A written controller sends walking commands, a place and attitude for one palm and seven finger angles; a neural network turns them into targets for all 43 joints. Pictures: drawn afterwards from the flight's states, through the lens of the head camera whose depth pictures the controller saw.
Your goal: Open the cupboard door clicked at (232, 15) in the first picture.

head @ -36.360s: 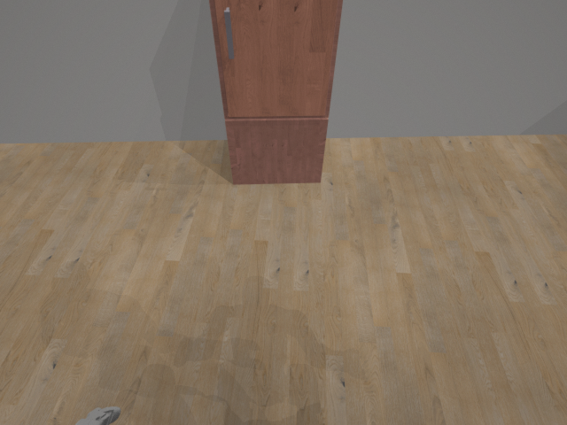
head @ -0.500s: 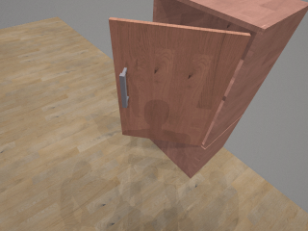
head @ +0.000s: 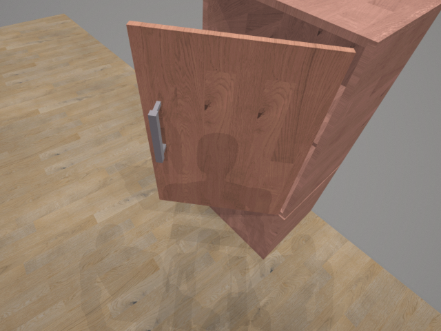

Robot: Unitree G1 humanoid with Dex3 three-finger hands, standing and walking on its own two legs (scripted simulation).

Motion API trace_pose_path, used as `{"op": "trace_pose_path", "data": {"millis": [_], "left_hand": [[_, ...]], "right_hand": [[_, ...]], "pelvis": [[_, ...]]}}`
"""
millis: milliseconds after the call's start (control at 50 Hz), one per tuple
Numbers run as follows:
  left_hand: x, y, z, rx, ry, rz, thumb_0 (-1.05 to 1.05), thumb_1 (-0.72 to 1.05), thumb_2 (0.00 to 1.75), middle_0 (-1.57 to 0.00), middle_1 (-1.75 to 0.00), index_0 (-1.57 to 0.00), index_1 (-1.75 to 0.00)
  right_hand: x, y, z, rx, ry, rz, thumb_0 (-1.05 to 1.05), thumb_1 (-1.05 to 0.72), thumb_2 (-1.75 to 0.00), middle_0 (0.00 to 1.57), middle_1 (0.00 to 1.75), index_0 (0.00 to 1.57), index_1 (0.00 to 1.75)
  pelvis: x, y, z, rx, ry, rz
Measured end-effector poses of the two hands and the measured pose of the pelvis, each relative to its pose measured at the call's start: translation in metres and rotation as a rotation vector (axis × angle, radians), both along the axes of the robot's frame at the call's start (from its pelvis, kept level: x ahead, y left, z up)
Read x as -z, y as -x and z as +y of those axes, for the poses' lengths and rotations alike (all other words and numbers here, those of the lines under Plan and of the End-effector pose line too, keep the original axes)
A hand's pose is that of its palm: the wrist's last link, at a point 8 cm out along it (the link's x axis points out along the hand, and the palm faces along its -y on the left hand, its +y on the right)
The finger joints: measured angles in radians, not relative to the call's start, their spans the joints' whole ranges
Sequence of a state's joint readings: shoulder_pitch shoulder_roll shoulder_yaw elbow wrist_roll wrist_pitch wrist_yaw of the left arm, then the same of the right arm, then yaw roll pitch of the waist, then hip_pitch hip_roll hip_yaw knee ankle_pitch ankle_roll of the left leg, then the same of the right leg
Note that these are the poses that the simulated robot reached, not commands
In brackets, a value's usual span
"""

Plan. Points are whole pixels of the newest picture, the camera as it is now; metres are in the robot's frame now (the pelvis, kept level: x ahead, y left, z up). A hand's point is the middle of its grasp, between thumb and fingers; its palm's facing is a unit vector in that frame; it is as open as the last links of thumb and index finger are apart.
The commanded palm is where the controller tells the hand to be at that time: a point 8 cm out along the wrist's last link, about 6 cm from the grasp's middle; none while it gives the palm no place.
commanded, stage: come to a stop and stand still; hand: left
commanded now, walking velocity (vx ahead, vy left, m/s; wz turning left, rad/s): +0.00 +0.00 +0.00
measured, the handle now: (158, 133) +0.54 +0.20 +0.01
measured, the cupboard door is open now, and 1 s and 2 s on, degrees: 41 41 41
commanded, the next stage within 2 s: look again from close up in 1.02 s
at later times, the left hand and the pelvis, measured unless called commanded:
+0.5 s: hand out of the picture -0.02 +0.17 -0.18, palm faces +0.00 -0.98 -0.21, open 7.4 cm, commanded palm none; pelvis -0.03 +0.00 +0.00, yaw +0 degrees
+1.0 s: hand out of the picture -0.10 +0.20 -0.17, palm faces +0.02 -0.98 -0.19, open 7.4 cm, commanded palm none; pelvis -0.07 +0.02 +0.01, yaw +1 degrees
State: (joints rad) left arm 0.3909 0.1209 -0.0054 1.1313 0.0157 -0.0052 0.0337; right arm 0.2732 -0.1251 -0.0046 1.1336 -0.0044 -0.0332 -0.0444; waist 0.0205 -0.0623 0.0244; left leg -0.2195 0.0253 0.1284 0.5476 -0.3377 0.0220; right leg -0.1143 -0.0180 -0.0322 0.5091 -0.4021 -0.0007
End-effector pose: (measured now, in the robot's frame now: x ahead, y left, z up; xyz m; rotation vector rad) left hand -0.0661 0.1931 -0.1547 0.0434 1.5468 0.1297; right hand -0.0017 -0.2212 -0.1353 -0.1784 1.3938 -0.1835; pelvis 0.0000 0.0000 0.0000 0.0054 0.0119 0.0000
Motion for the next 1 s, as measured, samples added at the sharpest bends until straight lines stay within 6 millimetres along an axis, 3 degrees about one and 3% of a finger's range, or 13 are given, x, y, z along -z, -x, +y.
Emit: {"op": "trace_pose_path", "data": {"millis": [160, 340, 480, 720, 860, 1000], "left_hand": [[-0.003, -0.044, 0.004, 0.025, -0.034, -0.097, 0.01, 0.91, 0.90, -0.20, -0.29, -0.20, -0.30], [-0.012, -0.056, 0.019, 0.040, -0.103, -0.158, 0.01, 0.92, 0.90, -0.20, -0.29, -0.20, -0.30], [-0.012, -0.041, 0.028, 0.094, -0.106, -0.177, 0.01, 0.91, 0.90, -0.20, -0.29, -0.20, -0.30], [-0.009, -0.011, 0.045, 0.077, -0.078, -0.214, 0.01, 0.91, 0.90, -0.20, -0.29, -0.20, -0.30], [-0.010, 0.019, 0.055, 0.061, -0.079, -0.150, 0.01, 0.91, 0.90, -0.20, -0.29, -0.20, -0.30], [-0.014, 0.040, 0.059, 0.048, -0.085, -0.096, 0.01, 0.91, 0.90, -0.20, -0.29, -0.20, -0.30]], "right_hand": [[0.003, -0.009, -0.003, 0.008, -0.004, -0.005, 0.01, -0.94, -0.90, 0.20, 0.30, 0.20, 0.30], [0.004, 0.001, -0.008, 0.004, -0.026, 0.000, 0.01, -0.94, -0.90, 0.20, 0.30, 0.20, 0.30], [0.004, 0.009, -0.010, 0.010, -0.018, -0.079, 0.01, -0.93, -0.90, 0.20, 0.30, 0.20, 0.30], [-0.002, 0.039, 0.010, -0.021, -0.020, -0.090, 0.01, -0.93, -0.90, 0.20, 0.30, 0.20, 0.30], [-0.004, 0.053, 0.017, -0.026, -0.025, -0.059, 0.00, -0.92, -0.90, 0.20, 0.30, 0.20, 0.30], [-0.005, 0.051, 0.017, -0.030, -0.026, -0.055, 0.00, -0.91, -0.90, 0.20, 0.30, 0.20, 0.30]], "pelvis": [[-0.002, -0.004, -0.003, -0.003, -0.005, -0.002], [-0.005, 0.003, -0.009, -0.012, -0.005, -0.013], [0.000, 0.028, -0.001, -0.006, 0.014, -0.017], [-0.001, 0.063, 0.017, -0.010, 0.016, -0.037], [-0.004, 0.070, 0.023, -0.014, 0.013, -0.020], [-0.006, 0.068, 0.024, -0.012, 0.011, -0.017]]}}
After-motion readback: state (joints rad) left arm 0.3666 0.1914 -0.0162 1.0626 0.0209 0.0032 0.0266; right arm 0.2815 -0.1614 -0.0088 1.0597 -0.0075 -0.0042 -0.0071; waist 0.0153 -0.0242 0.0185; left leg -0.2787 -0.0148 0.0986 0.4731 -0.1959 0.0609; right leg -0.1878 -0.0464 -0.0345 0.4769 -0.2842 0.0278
